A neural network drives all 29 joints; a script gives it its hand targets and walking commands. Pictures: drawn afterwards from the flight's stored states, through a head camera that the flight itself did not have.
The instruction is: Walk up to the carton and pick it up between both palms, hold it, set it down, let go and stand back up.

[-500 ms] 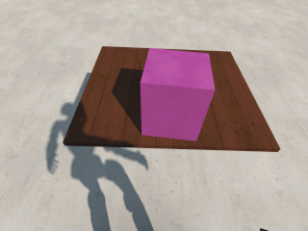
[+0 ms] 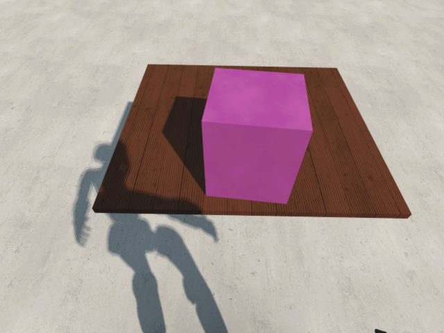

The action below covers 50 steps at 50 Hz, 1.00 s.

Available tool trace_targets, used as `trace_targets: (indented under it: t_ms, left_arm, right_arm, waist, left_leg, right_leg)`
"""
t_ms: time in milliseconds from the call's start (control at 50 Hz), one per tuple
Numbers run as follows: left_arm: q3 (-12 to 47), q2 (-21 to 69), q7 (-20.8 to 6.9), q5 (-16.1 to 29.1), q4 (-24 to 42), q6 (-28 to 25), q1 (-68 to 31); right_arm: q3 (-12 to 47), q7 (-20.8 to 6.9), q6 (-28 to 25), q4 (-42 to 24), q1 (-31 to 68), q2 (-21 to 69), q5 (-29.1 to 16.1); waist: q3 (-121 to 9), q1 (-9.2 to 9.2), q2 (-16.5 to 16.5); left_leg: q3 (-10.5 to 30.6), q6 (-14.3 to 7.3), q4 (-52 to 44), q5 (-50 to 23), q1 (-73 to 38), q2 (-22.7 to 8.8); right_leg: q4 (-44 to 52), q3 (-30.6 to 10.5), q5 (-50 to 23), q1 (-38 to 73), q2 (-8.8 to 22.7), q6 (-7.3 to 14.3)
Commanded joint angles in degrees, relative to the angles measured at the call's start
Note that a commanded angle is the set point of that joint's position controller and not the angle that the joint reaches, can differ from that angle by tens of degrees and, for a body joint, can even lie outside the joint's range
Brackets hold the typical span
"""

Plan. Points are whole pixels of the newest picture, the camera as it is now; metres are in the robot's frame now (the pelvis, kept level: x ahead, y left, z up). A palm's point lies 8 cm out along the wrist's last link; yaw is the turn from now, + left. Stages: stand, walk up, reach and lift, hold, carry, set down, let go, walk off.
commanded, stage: walk up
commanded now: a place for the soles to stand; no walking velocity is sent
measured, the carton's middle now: (252, 138) +0.56 -0.06 +0.02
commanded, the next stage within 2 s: reach and lift in 1.94 s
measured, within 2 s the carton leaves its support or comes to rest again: neither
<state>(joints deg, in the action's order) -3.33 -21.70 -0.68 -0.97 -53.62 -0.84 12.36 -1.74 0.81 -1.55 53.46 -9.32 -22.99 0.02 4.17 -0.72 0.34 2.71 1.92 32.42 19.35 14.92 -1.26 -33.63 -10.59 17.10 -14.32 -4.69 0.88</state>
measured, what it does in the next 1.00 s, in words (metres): steps on the spot: right foot, then left foot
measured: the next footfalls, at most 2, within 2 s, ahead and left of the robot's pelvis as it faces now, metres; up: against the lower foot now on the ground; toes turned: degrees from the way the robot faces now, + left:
right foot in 0.30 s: +0.10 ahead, -0.19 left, +0.00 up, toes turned +7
left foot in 0.56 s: +0.12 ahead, +0.08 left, +0.00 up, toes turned -4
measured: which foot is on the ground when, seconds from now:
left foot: down 0.00-0.30, up 0.32-0.54, down 0.56-1.00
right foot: down 0.00-0.04, up 0.06-0.28, down 0.30-1.00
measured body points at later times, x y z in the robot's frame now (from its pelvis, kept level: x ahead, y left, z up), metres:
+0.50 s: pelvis +0.02 -0.06 -0.01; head +0.04 -0.07 +0.44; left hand +0.06 +0.26 -0.12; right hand +0.09 -0.39 -0.12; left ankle +0.06 +0.08 -0.71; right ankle +0.06 -0.19 -0.73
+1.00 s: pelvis +0.04 -0.07 -0.01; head +0.07 -0.07 +0.44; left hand +0.16 +0.25 -0.11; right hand +0.12 -0.40 -0.12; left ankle +0.08 +0.08 -0.73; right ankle +0.06 -0.20 -0.73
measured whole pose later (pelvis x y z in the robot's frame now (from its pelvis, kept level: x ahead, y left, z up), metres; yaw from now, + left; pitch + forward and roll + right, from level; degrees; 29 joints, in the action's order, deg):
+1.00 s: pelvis +0.04 -0.07 -0.01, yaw -3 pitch -1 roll +0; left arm -3.3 -22.7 -0.9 -0.8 -51.6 -0.2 9.0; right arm -1.7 0.9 -2.1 52.4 -11.0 -24.5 0.0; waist 4.8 -0.7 0.2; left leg 2.4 1.5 36.1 16.7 18.2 -1.2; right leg -37.6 -9.9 18.3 -17.5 -4.3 -0.4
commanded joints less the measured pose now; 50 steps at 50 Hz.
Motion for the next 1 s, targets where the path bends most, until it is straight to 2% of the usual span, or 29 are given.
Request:
trace_targets:
  t_ms: [0, 20, 40, 100, 140, 180, 220, 240, 260, 280, 300, 320, 360, 380, 440, 480, 500, 520, 540, 560, 580, 640, 660, 680, 720, 740, 800, 860, 980]
  left_arm:
    - [-3.1, -14.42, -1.25, -1.69, 10.32, -0.01, -3.91]
    - [-2.52, -11.36, -1.48, -2.25, 10.73, 1.21, -4.31]
    - [-2.77, -13.83, -1.65, -2.69, 10.94, 2.37, -4.31]
    - [-3.8, -14.77, -3.61, -1.94, 9.65, 2.42, 0.87]
    - [-3.87, -13.87, -4.89, -1.6, 9.35, 1.97, 3.01]
    - [-4.09, -14.1, -5.29, -1.27, 9.91, 2.11, 4.27]
    - [-4.45, -13.74, -4.54, -0.77, 7.39, 1.66, 10.12]
    - [-5.05, -14.28, -3.77, -0.84, 4.71, 1.19, 15.75]
    - [-5.51, -16.13, -2.82, -1.85, 3.85, 0.76, 17.35]
    - [-6.04, -20.21, -2.0, -2.36, 5.99, 0.44, 15.13]
    - [-5.95, -22.87, -2.02, -1.5, 8.75, 0.44, 9.21]
    - [-6.06, -24.68, -2.11, -1.32, 10.45, 0.58, 4.74]
    - [-4.94, -19.2, -1.31, -0.84, 11.29, -0.27, 2.54]
    - [-4.56, -17.63, -1.01, -0.71, 11.06, -0.42, 3.01]
    - [-3.75, -15.53, -0.52, -0.1, 10.5, -0.58, 6.14]
    - [-2.67, -14.59, -0.18, 0.68, 10.36, -0.18, 2.57]
    - [-2.26, -14.04, -0.12, 1.34, 10.35, 0.23, 1.06]
    - [-1.18, -10.9, 0.1, 2.0, 10.2, 0.2, 1.59]
    - [-0.46, -8.07, 0.2, 2.16, 9.69, 0.14, 3.11]
    - [-0.87, -9.87, 0.58, 1.72, 7.67, 0.77, 3.78]
    - [-1.75, -13.45, 0.65, 1.23, 6.58, 0.92, 4.6]
    - [-2.02, -11.94, -0.17, 0.97, 3.7, -0.14, 7.68]
    - [-2.07, -11.99, -0.09, 0.67, 2.99, -0.65, 8.58]
    - [-2.18, -12.54, 0.12, 0.3, 3.11, -1.09, 8.22]
    - [-1.97, -15.24, 0.29, -0.32, 4.51, -1.79, 1.42]
    - [-2.04, -16.18, 0.19, -0.38, 5.15, -1.79, -1.38]
    - [-1.13, -13.96, 0.22, 0.31, 5.24, -1.7, -4.62]
    - [-0.57, -12.14, 0.28, 0.9, 4.01, -1.4, -2.46]
    - [-0.81, -12.88, 0.22, 0.35, 3.09, -1.15, -4.56]
  right_arm:
    - [-7.42, 2.51, -2.96, -0.55, -15.85, -19.97, 0.67]
    - [-8.26, 3.03, -3.02, -0.26, -17.59, -23.19, 1.44]
    - [-8.68, 2.91, -2.88, -0.81, -14.48, -23.19, 0.79]
    - [-7.61, 2.75, -3.2, -3.88, -5.07, -20.26, 0.93]
    - [-7.25, 1.76, -3.29, -4.02, -4.87, -20.29, 1.54]
    - [-7.72, 1.14, -3.2, -5.18, -2.55, -21.05, 2.05]
    - [-7.11, 0.54, -2.49, -6.54, 2.55, -19.6, 1.88]
    - [-6.29, 0.46, -1.77, -6.92, 3.63, -16.91, 1.87]
    - [-4.86, 0.54, -1.14, -6.92, 0.41, -12.5, 1.95]
    - [-3.3, 0.75, -0.97, -8.32, -2.4, -8.11, 1.43]
    - [-3.72, 1.22, -0.67, -8.86, -1.58, -11.02, 0.91]
    - [-4.55, 1.56, -0.66, -7.92, -1.56, -15.37, 0.37]
    - [-4.47, 0.81, -1.1, -5.43, -6.1, -14.73, 0.01]
    - [-4.25, 0.57, -1.4, -5.12, -6.33, -13.81, 0.39]
    - [-4.1, 0.42, -1.99, -5.05, -6.75, -11.58, 0.51]
    - [-3.85, 0.83, -2.22, -3.52, -7.4, -9.85, 0.49]
    - [-3.75, 1.07, -2.47, -2.37, -10.01, -9.27, 0.6]
    - [-4.26, 1.42, -2.64, -1.86, -11.08, -11.29, 1.51]
    - [-5.0, 1.66, -2.83, -2.18, -10.47, -15.69, 2.78]
    - [-4.65, 1.36, -2.87, -3.71, -5.31, -17.83, 2.48]
    - [-4.47, 0.71, -2.68, -4.42, -2.5, -17.35, 2.25]
    - [-3.95, -0.31, -1.89, -5.27, 3.06, -15.9, 2.06]
    - [-3.66, -0.54, -1.36, -5.33, 3.24, -14.57, 2.09]
    - [-3.1, -0.58, -1.06, -5.61, 2.51, -12.58, 1.62]
    - [-2.73, -0.56, -0.39, -5.26, 1.65, -10.02, 0.51]
    - [-2.8, -0.46, -0.33, -4.64, -0.2, -10.37, 0.54]
    - [-2.8, -0.33, -1.63, -3.38, -2.37, -10.78, 0.53]
    - [-3.27, -0.06, -2.15, -3.21, -1.07, -13.87, 0.73]
    - [-2.52, -0.13, -1.31, -3.36, 2.37, -11.68, 0.7]
  waist:
    - [-11.88, 7.01, -3.11]
    - [-7.55, 6.87, 4.84]
    - [-3.21, 5.12, 2.24]
    - [3.58, 0.4, 3.48]
    - [2.07, 0.24, 10.35]
    - [0.98, -1.41, 14.22]
    - [-0.69, -5.21, 12.44]
    - [-2.41, -7.52, 6.38]
    - [-1.48, -7.29, -4.49]
    - [0.36, -5.91, -17.39]
    - [2.25, -3.9, -14.71]
    - [7.21, -2.73, -11.25]
    - [5.52, 0.4, -8.98]
    - [1.76, 0.4, -11.24]
    - [-3.84, -0.65, -12.07]
    - [-3.55, 1.62, -9.27]
    - [-4.57, 3.15, -8.13]
    - [-6.29, 3.78, -3.69]
    - [-7.36, 3.14, 6.32]
    - [-4.08, 1.5, 8.28]
    - [-1.97, 0.7, 5.15]
    - [-1.14, -1.99, 9.67]
    - [-3.06, -2.16, 10.8]
    - [-4.37, -2.11, 7.63]
    - [-2.86, 0.75, -3.27]
    - [-1.65, 2.19, -3.8]
    - [-4.45, 3.58, -3.77]
    - [-9.92, 1.39, -1.43]
    - [-7.01, 1.43, -1.85]
  left_leg:
    - [11.32, -10.01, -8.35, -14.76, -24.52, -12.02]
    - [24.43, -15.9, -14.03, -11.44, -23.93, -23.8]
    - [26.31, -19.62, -16.05, -4.66, -18.33, -28.95]
    - [15.13, -15.99, -17.13, 3.28, -7.63, -22.12]
    - [6.69, -14.13, -15.34, 0.59, -4.78, -17.22]
    - [5.23, -13.54, -13.1, -0.01, -2.3, -16.85]
    - [0.05, -10.84, -6.23, 1.4, 2.98, -12.82]
    - [-3.78, -8.92, 4.79, 1.24, 5.68, -8.38]
    - [-7.15, -7.05, 17.72, 2.73, 10.88, -3.29]
    - [-7.85, -3.94, 27.68, 17.22, 20.66, 2.99]
    - [-1.84, -3.71, 31.17, 19.19, 21.77, 4.34]
    - [0.73, -4.37, 31.37, 17.89, 19.21, 1.61]
    - [-0.08, -3.33, 26.63, 11.84, 18.01, -1.2]
    - [-0.79, -2.83, 21.56, 11.5, 14.95, -0.87]
    - [-2.88, -2.65, 11.05, 9.65, 7.54, 1.19]
    - [-3.7, -3.35, 0.08, 0.75, -1.5, 1.7]
    - [-4.09, -3.53, -7.57, -7.11, -7.65, 2.04]
    - [1.9, -4.48, -11.33, -8.64, -12.65, -1.52]
    - [17.21, -7.55, -15.22, -5.63, -15.31, -12.15]
    - [24.81, -12.85, -17.66, 0.47, -7.93, -18.88]
    - [23.11, -15.8, -16.02, 3.95, -2.23, -19.75]
    - [11.7, -11.5, -12.39, 5.84, 3.66, -11.7]
    - [8.6, -9.56, -9.26, 3.31, 4.08, -9.52]
    - [6.51, -7.48, -5.57, 0.7, 4.29, -7.63]
    - [-0.77, -3.42, 5.53, 4.47, 4.67, 0.87]
    - [-1.41, -3.26, 5.95, 9.6, 4.5, 1.98]
    - [0.33, -4.54, -3.14, -1.52, -5.21, -0.94]
    - [6.48, -7.76, -4.32, -14.29, -9.22, -7.34]
    - [2.07, -5.36, -3.35, -3.73, -4.73, -3.26]
  right_leg:
    - [-10.24, -0.54, -15.15, -11.79, 0.69, 2.35]
    - [-18.85, 1.13, 16.42, -22.78, -2.02, 0.38]
    - [-26.42, 0.07, 17.64, -25.29, 2.35, 0.06]
    - [-24.31, -0.03, 10.3, -21.18, 6.05, -0.44]
    - [-17.14, 6.25, 9.67, -14.78, 6.48, -0.79]
    - [-11.63, 8.26, 10.42, -9.28, 7.44, 0.01]
    - [-0.12, 10.62, 4.41, 1.86, 6.53, 1.6]
    - [5.29, 11.29, 0.72, 8.51, 3.29, 1.75]
    - [8.01, 7.37, 2.97, 11.38, 1.71, 1.94]
    - [15.21, -15.51, 8.85, 8.51, 12.21, 5.97]
    - [25.78, -35.11, 23.74, -1.15, 18.16, 9.45]
    - [26.69, -37.03, 30.82, -7.68, 18.56, 11.87]
    - [19.56, -27.14, 15.11, -1.37, 14.25, 12.21]
    - [17.21, -22.47, 7.97, 0.52, 12.67, 11.54]
    - [12.55, -17.84, -10.1, 2.07, 13.36, 12.59]
    - [7.36, -13.96, -15.79, -2.79, 12.24, 10.88]
    - [3.4, -11.71, -16.08, -4.87, 10.59, 8.82]
    - [-1.14, -9.51, -12.58, -7.71, 8.09, 5.47]
    - [-8.51, -4.41, -2.85, -13.09, 2.38, 1.63]
    - [-10.43, 0.64, 12.13, -13.03, -0.1, -0.15]
    - [-13.81, 2.17, 15.51, -9.63, 2.2, 0.22]
    - [-1.44, 6.58, 7.52, -1.02, 2.61, 1.3]
    - [2.88, 5.41, 3.18, 2.62, 2.17, 1.4]
    - [6.84, 1.49, -0.32, 4.64, 3.55, 2.14]
    - [14.81, -17.52, 3.17, -0.64, 12.4, 6.73]
    - [14.62, -21.35, 4.11, -2.87, 14.75, 8.84]
    - [9.66, -12.24, -8.22, -5.58, 10.96, 5.63]
    - [2.79, -2.69, -13.11, -3.39, 5.3, 1.88]
    - [8.15, -6.89, -6.02, -3.41, 7.64, 3.95]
